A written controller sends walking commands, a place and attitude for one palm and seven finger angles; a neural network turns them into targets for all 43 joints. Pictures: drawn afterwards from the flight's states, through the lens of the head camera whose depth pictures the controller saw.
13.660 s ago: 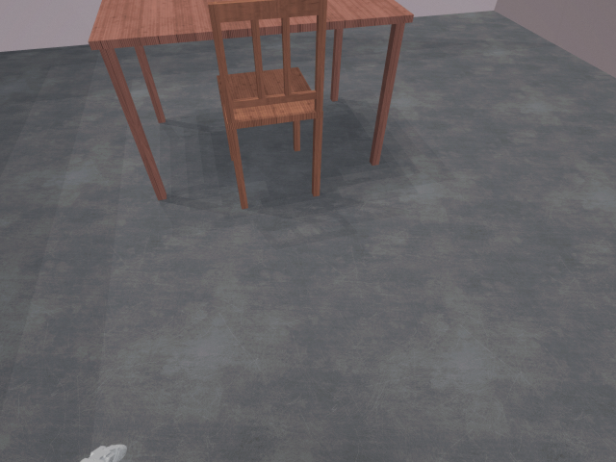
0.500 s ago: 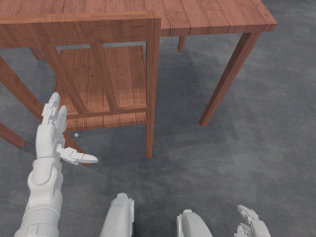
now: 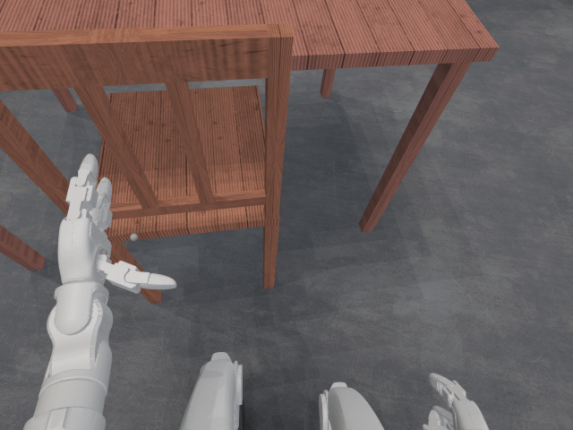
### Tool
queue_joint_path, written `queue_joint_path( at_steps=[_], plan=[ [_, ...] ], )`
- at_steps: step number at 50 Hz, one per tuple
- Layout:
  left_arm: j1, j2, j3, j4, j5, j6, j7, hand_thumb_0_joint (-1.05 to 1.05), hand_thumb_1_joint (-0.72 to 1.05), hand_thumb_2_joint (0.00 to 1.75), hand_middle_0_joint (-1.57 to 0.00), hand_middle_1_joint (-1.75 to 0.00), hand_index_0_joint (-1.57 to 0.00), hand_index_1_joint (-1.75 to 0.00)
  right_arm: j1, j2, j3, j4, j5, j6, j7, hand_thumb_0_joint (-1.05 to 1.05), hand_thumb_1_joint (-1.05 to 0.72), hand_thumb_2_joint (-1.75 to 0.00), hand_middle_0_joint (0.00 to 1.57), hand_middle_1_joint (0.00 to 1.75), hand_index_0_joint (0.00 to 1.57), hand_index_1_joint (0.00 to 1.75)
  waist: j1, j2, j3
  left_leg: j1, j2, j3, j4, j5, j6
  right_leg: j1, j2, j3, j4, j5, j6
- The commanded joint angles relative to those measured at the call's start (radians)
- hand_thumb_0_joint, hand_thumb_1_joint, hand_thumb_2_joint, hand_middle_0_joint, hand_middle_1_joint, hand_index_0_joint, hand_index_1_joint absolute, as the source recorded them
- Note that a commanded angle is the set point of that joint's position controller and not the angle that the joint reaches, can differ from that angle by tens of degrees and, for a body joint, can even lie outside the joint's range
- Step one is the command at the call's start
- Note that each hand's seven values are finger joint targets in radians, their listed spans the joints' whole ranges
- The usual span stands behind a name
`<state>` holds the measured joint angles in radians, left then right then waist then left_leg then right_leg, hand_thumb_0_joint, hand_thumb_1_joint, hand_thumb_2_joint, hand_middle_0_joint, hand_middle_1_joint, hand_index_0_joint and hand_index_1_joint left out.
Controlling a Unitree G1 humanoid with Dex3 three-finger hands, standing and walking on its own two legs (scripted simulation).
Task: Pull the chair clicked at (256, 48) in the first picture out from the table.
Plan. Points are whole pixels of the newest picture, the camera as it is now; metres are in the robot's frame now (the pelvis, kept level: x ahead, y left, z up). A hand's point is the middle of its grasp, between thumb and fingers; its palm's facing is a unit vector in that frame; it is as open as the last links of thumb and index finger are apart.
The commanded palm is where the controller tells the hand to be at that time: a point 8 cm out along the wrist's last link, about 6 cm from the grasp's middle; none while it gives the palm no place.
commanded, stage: aim the fingers beside a spindle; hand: left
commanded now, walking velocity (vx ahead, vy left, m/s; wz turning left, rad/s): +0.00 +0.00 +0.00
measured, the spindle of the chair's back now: (124, 155) +0.49 +0.27 +0.03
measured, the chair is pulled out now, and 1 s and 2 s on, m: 0.00 0.00 0.00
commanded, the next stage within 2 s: push the fingers through the gap in 1.40 s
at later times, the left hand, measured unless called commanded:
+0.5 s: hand (128, 241) +0.35 +0.22 +0.03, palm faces +0.18 -0.98 -0.04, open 16.9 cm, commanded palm +0.32 +0.26 +0.03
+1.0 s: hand (137, 248) +0.35 +0.22 +0.01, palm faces +0.17 -0.98 -0.01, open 16.9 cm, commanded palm +0.33 +0.26 +0.03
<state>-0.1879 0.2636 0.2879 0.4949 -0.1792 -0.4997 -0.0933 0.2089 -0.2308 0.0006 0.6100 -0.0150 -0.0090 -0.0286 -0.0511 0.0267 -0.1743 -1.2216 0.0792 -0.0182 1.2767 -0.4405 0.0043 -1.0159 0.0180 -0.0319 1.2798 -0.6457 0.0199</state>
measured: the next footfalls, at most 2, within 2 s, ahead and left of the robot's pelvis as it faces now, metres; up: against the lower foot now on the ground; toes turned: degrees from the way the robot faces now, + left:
none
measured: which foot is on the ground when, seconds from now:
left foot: down 0.00-1.00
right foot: down 0.00-1.00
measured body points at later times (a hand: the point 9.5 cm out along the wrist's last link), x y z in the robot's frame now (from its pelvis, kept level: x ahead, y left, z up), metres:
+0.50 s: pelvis +0.00 +0.00 +0.00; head +0.10 +0.02 +0.44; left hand +0.33 +0.28 +0.04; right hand +0.14 -0.25 -0.11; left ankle +0.08 +0.12 -0.62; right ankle -0.02 -0.14 -0.62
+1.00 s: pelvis +0.00 +0.00 +0.00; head +0.11 +0.02 +0.44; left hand +0.34 +0.27 +0.01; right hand +0.13 -0.26 -0.11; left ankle +0.08 +0.12 -0.62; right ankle -0.02 -0.14 -0.62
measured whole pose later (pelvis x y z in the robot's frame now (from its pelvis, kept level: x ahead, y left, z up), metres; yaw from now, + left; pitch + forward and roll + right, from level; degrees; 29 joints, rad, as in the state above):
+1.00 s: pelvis +0.00 +0.00 +0.00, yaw +0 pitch +22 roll -4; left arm -0.19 0.27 0.29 0.59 -0.22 -0.45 -0.15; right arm 0.22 -0.24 0.01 0.61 0.00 0.00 -0.03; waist -0.05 0.03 -0.18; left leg -1.22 0.08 -0.02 1.27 -0.44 0.00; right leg -1.02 0.02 -0.03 1.28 -0.65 0.02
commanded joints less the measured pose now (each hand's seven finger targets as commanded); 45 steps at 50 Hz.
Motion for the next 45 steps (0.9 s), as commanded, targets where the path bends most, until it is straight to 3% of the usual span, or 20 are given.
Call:
queue_joint_path(
  at_steps=[1,6,7,8,10,12,15,18,20,23,28,31,32,35,36,37,41,42,45],
  plan=[
    [-0.199,0.178,0.062,-0.067,-0.021,-0.014,-0.016,0.00,-0.50,0.30,-0.06,-0.08,-0.06,-0.08,0.037,-0.166,-0.053,-0.115,0.011,-0.023,-0.014,0.00,-0.90,-0.90,0.20,0.30,0.20,0.30,-0.012,0.019,-0.289,0.409,-0.041,-0.018,-0.153,0.089,0.014,-0.032,0.029,-0.024,-0.211,0.219,-0.035],
    [-0.172,0.129,-0.004,-0.229,-0.051,-0.043,-0.058,0.00,-0.50,0.30,-0.06,-0.08,-0.06,-0.08,0.034,-0.163,-0.061,-0.135,0.013,-0.041,-0.010,0.00,-0.90,-0.90,0.20,0.30,0.20,0.30,0.003,0.094,-0.417,0.539,-0.035,-0.021,-0.149,0.198,0.012,-0.006,0.028,-0.025,-0.209,0.289,-0.042],
    [-0.190,0.129,-0.016,-0.250,-0.050,-0.051,-0.054,0.00,-0.50,0.30,-0.06,-0.08,-0.06,-0.08,0.038,-0.165,-0.061,-0.131,0.013,-0.044,-0.010,0.00,-0.90,-0.90,0.20,0.30,0.20,0.30,-0.012,0.083,-0.412,0.552,-0.029,-0.033,-0.149,0.205,0.013,-0.021,0.031,-0.029,-0.204,0.287,-0.042],
    [-0.197,0.147,-0.002,-0.271,-0.045,-0.059,-0.045,0.00,-0.50,0.30,-0.06,-0.08,-0.06,-0.08,0.038,-0.165,-0.064,-0.125,0.012,-0.045,-0.011,0.00,-0.90,-0.90,0.20,0.30,0.20,0.30,-0.006,0.096,-0.412,0.559,-0.028,-0.037,-0.151,0.210,0.011,-0.027,0.031,-0.030,-0.201,0.287,-0.041],
    [-0.227,0.164,0.016,-0.255,-0.034,-0.064,-0.018,0.00,-0.50,0.30,-0.06,-0.08,-0.06,-0.08,0.040,-0.165,-0.062,-0.109,0.008,-0.046,-0.014,0.00,-0.90,-0.90,0.20,0.30,0.20,0.30,-0.020,0.063,-0.372,0.532,-0.027,-0.045,-0.150,0.180,0.012,-0.047,0.030,-0.034,-0.199,0.267,-0.037],
    [-0.229,0.207,0.065,-0.229,-0.024,-0.069,0.007,0.00,-0.50,0.30,-0.06,-0.08,-0.06,-0.08,0.039,-0.167,-0.061,-0.101,0.004,-0.046,-0.018,0.00,-0.90,-0.90,0.20,0.30,0.20,0.30,-0.016,0.047,-0.345,0.486,-0.032,-0.041,-0.143,0.155,0.016,-0.045,0.031,-0.028,-0.196,0.252,-0.037],
    [-0.237,0.212,0.082,-0.155,-0.012,-0.064,0.016,0.00,-0.50,0.30,-0.06,-0.08,-0.06,-0.08,0.028,-0.159,-0.053,-0.105,0.003,-0.035,-0.018,0.00,-0.90,-0.90,0.20,0.30,0.20,0.30,-0.007,0.041,-0.310,0.430,-0.040,-0.029,-0.147,0.099,0.015,-0.038,0.029,-0.023,-0.198,0.216,-0.036],
    [-0.202,0.221,0.095,-0.179,-0.017,-0.063,-0.001,0.00,-0.50,0.30,-0.06,-0.08,-0.06,-0.08,0.029,-0.160,-0.057,-0.118,0.003,-0.032,-0.017,0.00,-0.90,-0.90,0.20,0.30,0.20,0.30,0.014,0.083,-0.384,0.488,-0.039,-0.019,-0.145,0.167,0.012,-0.008,0.027,-0.018,-0.197,0.266,-0.042],
    [-0.176,0.179,0.047,-0.235,-0.027,-0.061,-0.021,0.00,-0.50,0.30,-0.06,-0.08,-0.06,-0.08,0.027,-0.157,-0.057,-0.128,0.006,-0.035,-0.012,0.00,-0.90,-0.90,0.20,0.30,0.20,0.30,0.015,0.123,-0.427,0.548,-0.034,-0.020,-0.152,0.210,0.008,-0.002,0.029,-0.022,-0.200,0.293,-0.044],
    [-0.163,0.112,-0.029,-0.219,-0.038,-0.039,-0.043,0.00,-0.50,0.30,-0.06,-0.08,-0.06,-0.08,0.033,-0.160,-0.058,-0.124,0.012,-0.040,-0.010,0.00,-0.90,-0.90,0.20,0.30,0.20,0.30,-0.016,0.079,-0.385,0.537,-0.031,-0.032,-0.155,0.188,0.011,-0.021,0.031,-0.029,-0.212,0.279,-0.039],
    [-0.192,0.142,0.014,-0.137,-0.032,-0.027,-0.023,0.00,-0.50,0.30,-0.06,-0.08,-0.06,-0.08,0.035,-0.167,-0.058,-0.111,0.012,-0.039,-0.015,0.00,-0.90,-0.90,0.20,0.30,0.20,0.30,-0.022,0.002,-0.287,0.425,-0.039,-0.032,-0.145,0.099,0.018,-0.045,0.027,-0.026,-0.211,0.226,-0.034],
    [-0.252,0.168,0.042,-0.174,-0.021,-0.057,0.002,0.00,-0.50,0.30,-0.06,-0.08,-0.06,-0.08,0.027,-0.161,-0.057,-0.116,0.005,-0.038,-0.014,0.00,-0.90,-0.90,0.20,0.30,0.20,0.30,-0.012,0.032,-0.329,0.438,-0.043,-0.027,-0.139,0.097,0.018,-0.048,0.025,-0.021,-0.199,0.216,-0.035],
    [-0.264,0.226,0.088,-0.192,-0.017,-0.069,0.012,0.00,-0.50,0.30,-0.06,-0.08,-0.06,-0.08,0.030,-0.164,-0.057,-0.116,0.003,-0.037,-0.016,0.00,-0.90,-0.90,0.20,0.30,0.20,0.30,0.001,0.041,-0.343,0.440,-0.041,-0.028,-0.136,0.108,0.018,-0.036,0.027,-0.018,-0.193,0.221,-0.039],
    [-0.276,0.262,0.115,-0.249,-0.007,-0.098,0.022,0.00,-0.50,0.30,-0.06,-0.08,-0.06,-0.08,0.030,-0.157,-0.056,-0.117,-0.003,-0.036,-0.018,0.00,-0.90,-0.90,0.20,0.30,0.20,0.30,0.016,0.107,-0.432,0.516,-0.037,-0.022,-0.135,0.184,0.013,-0.007,0.029,-0.011,-0.188,0.269,-0.042],
    [-0.264,0.250,0.098,-0.269,-0.007,-0.100,0.018,0.00,-0.50,0.30,-0.06,-0.08,-0.06,-0.08,0.029,-0.154,-0.055,-0.119,-0.002,-0.037,-0.017,0.00,-0.90,-0.90,0.20,0.30,0.20,0.30,0.016,0.135,-0.445,0.546,-0.036,-0.021,-0.138,0.209,0.011,-0.005,0.030,-0.012,-0.190,0.284,-0.044],
    [-0.235,0.246,0.097,-0.273,-0.012,-0.094,0.013,0.00,-0.50,0.30,-0.06,-0.08,-0.06,-0.08,0.034,-0.157,-0.057,-0.121,-0.004,-0.037,-0.016,0.00,-0.90,-0.90,0.20,0.30,0.20,0.30,0.014,0.127,-0.467,0.556,-0.033,-0.023,-0.136,0.228,0.012,0.008,0.031,-0.013,-0.190,0.302,-0.043],
    [-0.164,0.143,0.008,-0.160,-0.033,-0.028,-0.034,0.00,-0.50,0.30,-0.06,-0.08,-0.06,-0.08,0.038,-0.159,-0.055,-0.111,0.010,-0.033,-0.014,0.00,-0.90,-0.90,0.20,0.30,0.20,0.30,-0.013,0.068,-0.363,0.493,-0.035,-0.019,-0.148,0.171,0.013,-0.006,0.032,-0.020,-0.219,0.282,-0.036],
    [-0.151,0.102,-0.023,-0.097,-0.039,-0.007,-0.050,0.00,-0.50,0.30,-0.06,-0.08,-0.06,-0.08,0.044,-0.160,-0.053,-0.108,0.014,-0.034,-0.013,0.00,-0.90,-0.90,0.20,0.30,0.20,0.30,-0.033,0.028,-0.312,0.459,-0.036,-0.023,-0.149,0.139,0.018,-0.022,0.033,-0.023,-0.227,0.262,-0.034],
    [-0.134,0.135,0.026,-0.029,-0.055,0.016,-0.067,0.00,-0.50,0.30,-0.06,-0.08,-0.06,-0.08,0.043,-0.173,-0.054,-0.110,0.021,-0.027,-0.017,0.00,-0.90,-0.90,0.20,0.30,0.20,0.30,-0.017,-0.052,-0.267,0.365,-0.044,-0.015,-0.138,0.096,0.024,-0.002,0.028,-0.015,-0.231,0.244,-0.029]
  ],
)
